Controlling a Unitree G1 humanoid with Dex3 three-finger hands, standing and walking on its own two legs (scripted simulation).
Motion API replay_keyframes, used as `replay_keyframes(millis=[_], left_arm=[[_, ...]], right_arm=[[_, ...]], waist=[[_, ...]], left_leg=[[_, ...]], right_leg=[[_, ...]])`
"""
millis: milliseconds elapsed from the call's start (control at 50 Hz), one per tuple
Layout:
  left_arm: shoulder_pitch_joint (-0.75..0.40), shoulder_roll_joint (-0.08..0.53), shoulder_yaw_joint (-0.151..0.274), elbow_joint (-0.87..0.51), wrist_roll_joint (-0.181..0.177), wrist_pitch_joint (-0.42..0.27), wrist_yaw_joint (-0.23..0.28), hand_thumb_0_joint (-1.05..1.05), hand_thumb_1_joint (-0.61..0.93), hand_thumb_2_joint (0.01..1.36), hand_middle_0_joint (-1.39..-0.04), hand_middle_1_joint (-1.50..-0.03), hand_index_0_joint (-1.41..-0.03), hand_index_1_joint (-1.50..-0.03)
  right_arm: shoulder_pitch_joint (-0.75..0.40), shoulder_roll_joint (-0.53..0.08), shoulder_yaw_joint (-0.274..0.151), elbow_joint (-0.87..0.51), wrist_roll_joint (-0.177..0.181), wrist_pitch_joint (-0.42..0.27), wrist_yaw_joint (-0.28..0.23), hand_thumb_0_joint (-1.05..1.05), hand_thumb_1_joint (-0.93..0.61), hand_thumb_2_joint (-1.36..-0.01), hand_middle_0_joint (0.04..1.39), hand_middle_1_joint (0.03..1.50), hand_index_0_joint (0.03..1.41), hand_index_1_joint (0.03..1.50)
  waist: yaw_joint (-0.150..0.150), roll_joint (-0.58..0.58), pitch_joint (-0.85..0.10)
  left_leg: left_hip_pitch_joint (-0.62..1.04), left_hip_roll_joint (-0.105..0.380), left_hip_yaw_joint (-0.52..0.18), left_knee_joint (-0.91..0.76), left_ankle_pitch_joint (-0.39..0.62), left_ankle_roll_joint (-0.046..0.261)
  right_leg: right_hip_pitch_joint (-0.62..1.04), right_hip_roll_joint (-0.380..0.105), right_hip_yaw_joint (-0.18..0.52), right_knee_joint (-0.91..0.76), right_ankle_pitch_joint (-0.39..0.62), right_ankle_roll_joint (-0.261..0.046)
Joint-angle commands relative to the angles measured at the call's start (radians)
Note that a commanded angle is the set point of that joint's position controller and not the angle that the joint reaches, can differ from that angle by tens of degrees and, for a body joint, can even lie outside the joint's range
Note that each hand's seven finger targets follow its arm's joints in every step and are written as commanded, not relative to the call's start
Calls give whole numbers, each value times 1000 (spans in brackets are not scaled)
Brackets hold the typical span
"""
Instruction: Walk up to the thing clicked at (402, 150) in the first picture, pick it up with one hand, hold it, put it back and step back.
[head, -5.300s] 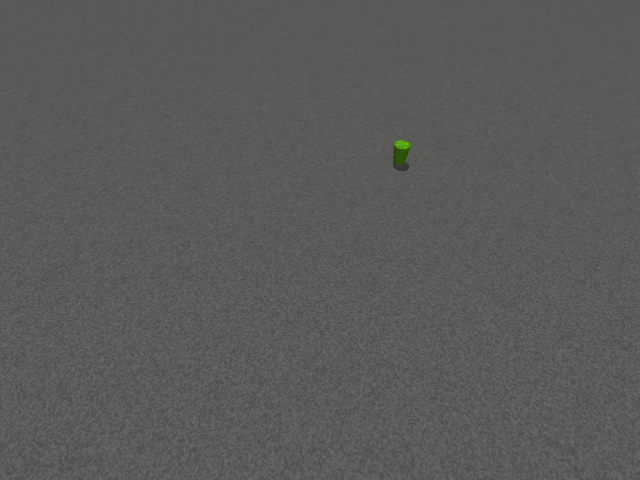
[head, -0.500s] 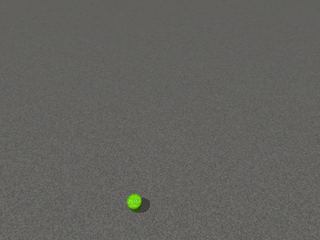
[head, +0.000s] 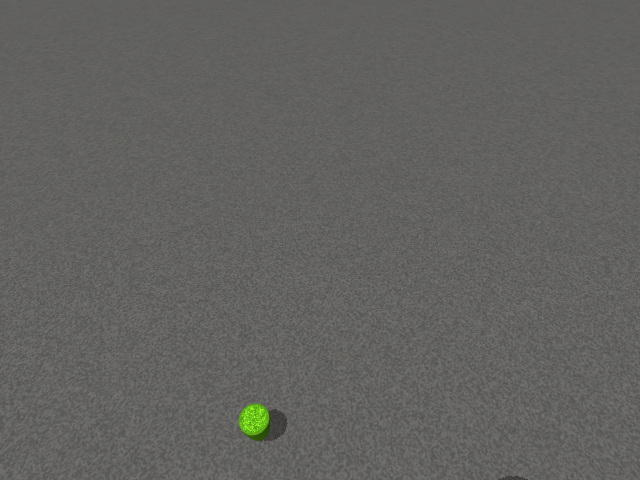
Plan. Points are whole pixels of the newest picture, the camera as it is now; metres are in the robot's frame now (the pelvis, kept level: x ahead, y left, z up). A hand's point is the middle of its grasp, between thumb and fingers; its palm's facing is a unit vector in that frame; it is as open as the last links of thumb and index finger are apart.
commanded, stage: walk up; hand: left
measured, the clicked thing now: (256, 424) +0.40 +0.20 -0.71
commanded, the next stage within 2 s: stand in 1.24 s
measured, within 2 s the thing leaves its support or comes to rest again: neither
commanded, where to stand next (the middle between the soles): +0.09 -0.01 m, yaw +6 degrees
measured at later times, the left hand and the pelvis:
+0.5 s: hand out of the picture +0.15 +0.23 -0.13, palm faces +0.01 -0.94 -0.35, open 7.4 cm; pelvis +0.02 -0.02 +0.02, yaw +2 degrees
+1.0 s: hand out of the picture +0.10 +0.25 -0.14, palm faces +0.04 -0.94 -0.33, open 7.4 cm; pelvis +0.02 -0.01 +0.02, yaw +2 degrees
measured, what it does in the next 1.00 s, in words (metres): stands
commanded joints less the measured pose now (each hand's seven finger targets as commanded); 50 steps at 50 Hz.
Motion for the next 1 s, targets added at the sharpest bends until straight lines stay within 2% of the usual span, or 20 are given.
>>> replay_keyframes(millis=[0, 20, 40, 60, 100, 180, 300, 360, 600, 660, 740, 820, 940, 980], left_arm=[[-160, 205, 33, -88, -24, -33, 16, 0, 900, 900, -200, -300, -200, -300], [-135, 210, 30, -79, -25, -32, 15, 0, 900, 900, -200, -300, -200, -300], [-119, 216, 32, -62, -26, -31, 17, 0, 900, 900, -200, -300, -200, -300], [-117, 220, 33, -46, -28, -31, 20, 0, 900, 900, -200, -300, -200, -300], [-154, 221, 34, -38, -27, -29, 24, 0, 900, 900, -200, -300, -200, -300], [-166, 206, 32, -16, -31, -25, 28, 0, 900, 900, -200, -300, -200, -300], [-233, 201, 32, 3, -26, -13, 25, 0, 900, 900, -200, -300, -200, -300], [-276, 196, 32, 3, -19, -12, 20, 0, 900, 900, -200, -300, -200, -300], [-297, 194, 42, 16, -17, -7, 8, 0, 900, 900, -200, -300, -200, -300], [-274, 192, 44, 21, -16, -6, 9, 0, 900, 900, -200, -300, -200, -300], [-276, 190, 42, 22, -17, -2, 8, 0, 900, 900, -200, -300, -200, -300], [-268, 187, 39, 26, -14, -2, 7, 0, 900, 900, -200, -300, -200, -300], [-242, 183, 41, 32, -15, -3, 8, 0, 900, 900, -200, -300, -200, -300], [-244, 184, 40, 31, -15, -2, 9, 0, 900, 900, -200, -300, -200, -300]], right_arm=[[-8, -196, -36, -17, 12, -52, -14, 0, -900, -900, 200, 300, 200, 300], [-37, -201, -34, -21, 8, -53, -16, 0, -900, -900, 200, 300, 200, 300], [-69, -203, -29, -20, 11, -51, -16, 0, -900, -900, 200, 300, 200, 300], [-89, -184, -23, -13, 11, -47, -16, 0, -900, -900, 200, 300, 200, 300], [-74, -179, -22, 7, 12, -43, -19, 0, -900, -900, 200, 300, 200, 300], [-94, -172, -19, 42, 12, -40, -24, 0, -900, -900, 200, 300, 200, 300], [-165, -154, -12, 59, 4, -33, -23, 0, -900, -900, 200, 300, 200, 300], [-174, -150, -11, 66, 0, -32, -20, 0, -900, -900, 200, 300, 200, 300], [-172, -152, -7, 75, -7, -38, -21, 0, -900, -900, 200, 300, 200, 300], [-167, -152, -7, 72, -5, -37, -22, 0, -900, -900, 200, 300, 200, 300], [-171, -157, -9, 73, -8, -33, -22, 0, -900, -900, 200, 300, 200, 300], [-174, -155, -9, 75, -8, -32, -22, 0, -900, -900, 200, 300, 200, 300], [-162, -152, -10, 80, -8, -34, -23, 0, -900, -900, 200, 300, 200, 300], [-169, -149, -11, 79, -7, -32, -24, 0, -900, -900, 200, 300, 200, 300]], waist=[[-36, -96, -135], [-18, -104, -157], [-2, -90, -156], [2, -90, -137], [-16, -80, -139], [-6, -65, -169], [0, -51, -100], [-9, -47, -88], [-7, -48, -122], [-5, -55, -147], [-9, -41, -103], [-10, -32, -92], [-6, -29, -131], [-6, -32, -116]], left_leg=[[146, 93, -121, -152, 349, 49], [150, 103, -133, -148, 349, 64], [150, 95, -114, -112, 377, 63], [144, 79, -92, -104, 391, 50], [147, 70, -76, -127, 406, 40], [176, 74, -66, -128, 470, 42], [155, 76, -75, -194, 378, 31], [145, 77, -80, -236, 317, 23], [170, 80, -78, -280, 333, 14], [184, 82, -74, -263, 373, 20], [175, 76, -83, -281, 305, 18], [172, 74, -92, -291, 285, 21], [195, 81, -95, -286, 364, 24], [188, 77, -96, -289, 365, 21]], right_leg=[[25, -86, 62, -98, 383, -58], [40, -79, 66, -106, 346, -51], [61, -87, 70, -126, 337, -56], [63, -96, 79, -139, 364, -60], [91, -115, 87, -140, 447, -64], [133, -116, 66, -155, 514, -60], [114, -105, 58, -221, 369, -50], [127, -110, 66, -258, 309, -46], [196, -104, 48, -301, 312, -39], [223, -104, 41, -297, 372, -38], [178, -98, 40, -316, 274, -36], [173, -95, 41, -328, 254, -33], [210, -97, 30, -314, 314, -31], [203, -96, 28, -319, 318, -28]])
